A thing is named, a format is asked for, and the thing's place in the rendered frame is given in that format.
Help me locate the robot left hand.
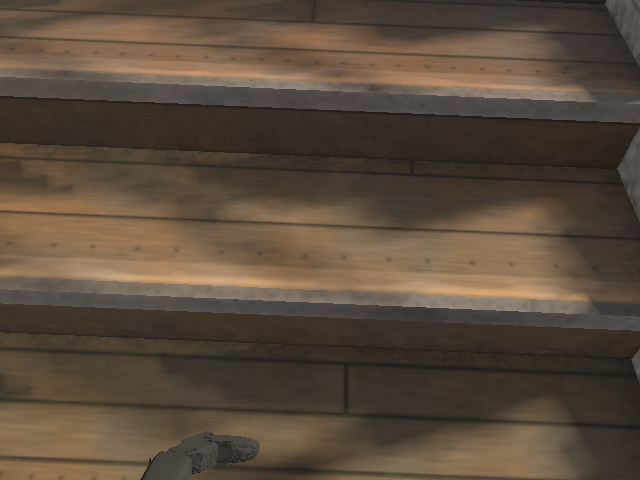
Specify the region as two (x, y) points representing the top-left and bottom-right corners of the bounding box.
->
(140, 431), (260, 480)

